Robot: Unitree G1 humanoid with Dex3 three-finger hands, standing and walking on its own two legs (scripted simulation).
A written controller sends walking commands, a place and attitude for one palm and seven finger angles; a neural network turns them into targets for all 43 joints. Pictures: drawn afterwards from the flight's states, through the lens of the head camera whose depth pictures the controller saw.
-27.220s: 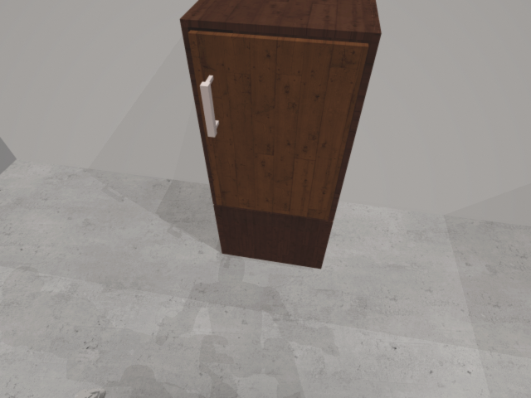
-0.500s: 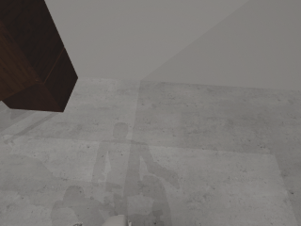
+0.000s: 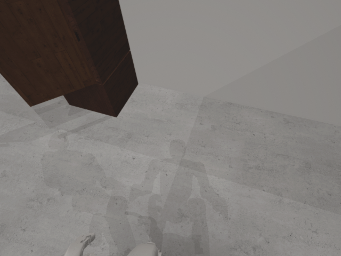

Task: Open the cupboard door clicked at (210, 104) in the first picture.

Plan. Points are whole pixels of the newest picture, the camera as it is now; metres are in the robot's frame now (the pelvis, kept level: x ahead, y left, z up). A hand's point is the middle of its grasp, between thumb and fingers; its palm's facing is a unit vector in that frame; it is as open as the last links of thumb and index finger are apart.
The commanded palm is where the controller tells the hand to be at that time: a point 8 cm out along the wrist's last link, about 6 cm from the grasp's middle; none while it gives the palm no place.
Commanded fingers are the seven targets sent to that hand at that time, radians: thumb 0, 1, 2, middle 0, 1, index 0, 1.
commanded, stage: turn to face it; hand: left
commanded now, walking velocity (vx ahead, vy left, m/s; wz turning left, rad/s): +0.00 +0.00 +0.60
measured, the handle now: out of the picture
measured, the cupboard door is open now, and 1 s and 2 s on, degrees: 47 47 47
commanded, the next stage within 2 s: take the last steps up to it in 0.76 s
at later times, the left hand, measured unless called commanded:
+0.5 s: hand out of the picture -0.01 +0.24 -0.17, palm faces +0.34 -0.90 -0.26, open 7.4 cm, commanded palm none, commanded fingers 0.00 0.90 0.90 -0.20 -0.30 -0.20 -0.30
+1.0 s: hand out of the picture +0.00 +0.16 -0.15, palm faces +0.47 -0.85 -0.23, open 7.3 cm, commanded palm none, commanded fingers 0.00 0.90 0.90 -0.20 -0.30 -0.20 -0.30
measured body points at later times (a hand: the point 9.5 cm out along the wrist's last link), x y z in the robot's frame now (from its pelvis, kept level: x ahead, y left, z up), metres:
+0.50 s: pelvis +0.01 +0.02 +0.00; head +0.06 +0.05 +0.45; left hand -0.03 +0.29 -0.15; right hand +0.21 -0.19 -0.12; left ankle -0.02 +0.11 -0.73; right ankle +0.01 -0.13 -0.66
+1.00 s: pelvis +0.04 -0.02 +0.01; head +0.08 -0.01 +0.46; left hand -0.03 +0.21 -0.13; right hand +0.20 -0.22 -0.15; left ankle -0.04 +0.09 -0.66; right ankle +0.05 -0.12 -0.73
